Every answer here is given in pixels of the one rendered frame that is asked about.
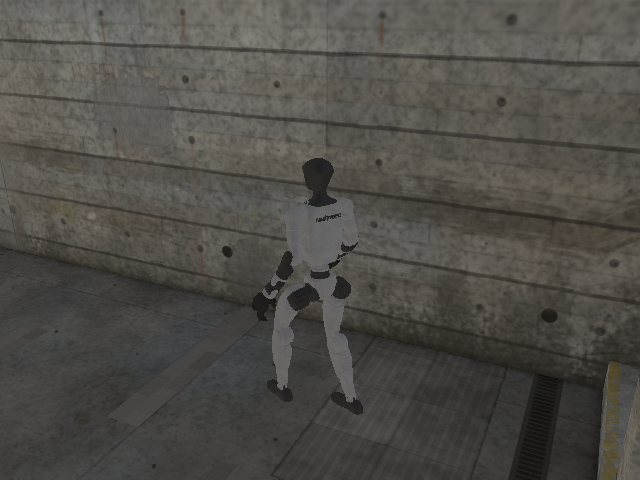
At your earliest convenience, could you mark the left robot upper arm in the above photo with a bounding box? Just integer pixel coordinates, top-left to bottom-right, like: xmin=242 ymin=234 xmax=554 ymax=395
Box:
xmin=284 ymin=205 xmax=306 ymax=266

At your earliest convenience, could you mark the left robot hand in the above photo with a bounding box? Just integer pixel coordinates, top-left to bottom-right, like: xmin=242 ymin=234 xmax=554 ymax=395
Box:
xmin=252 ymin=292 xmax=277 ymax=321

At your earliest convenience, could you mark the robot torso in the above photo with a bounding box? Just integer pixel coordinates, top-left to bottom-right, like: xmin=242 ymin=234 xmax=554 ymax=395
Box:
xmin=300 ymin=194 xmax=343 ymax=302

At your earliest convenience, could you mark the right robot hand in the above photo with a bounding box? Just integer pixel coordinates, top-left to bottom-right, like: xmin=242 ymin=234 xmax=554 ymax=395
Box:
xmin=328 ymin=258 xmax=342 ymax=269

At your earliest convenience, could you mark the left robot foot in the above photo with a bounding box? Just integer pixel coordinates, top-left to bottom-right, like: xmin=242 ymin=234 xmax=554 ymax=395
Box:
xmin=267 ymin=379 xmax=293 ymax=402

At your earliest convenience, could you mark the robot right forearm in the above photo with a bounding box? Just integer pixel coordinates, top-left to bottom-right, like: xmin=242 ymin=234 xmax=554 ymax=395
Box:
xmin=337 ymin=236 xmax=359 ymax=260

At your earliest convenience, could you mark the robot left forearm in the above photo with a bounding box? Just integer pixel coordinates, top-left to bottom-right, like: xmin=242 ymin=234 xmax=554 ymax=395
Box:
xmin=262 ymin=251 xmax=294 ymax=299

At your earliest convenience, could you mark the right robot upper arm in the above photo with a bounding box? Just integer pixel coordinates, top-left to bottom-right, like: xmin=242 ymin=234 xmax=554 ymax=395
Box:
xmin=335 ymin=197 xmax=359 ymax=247

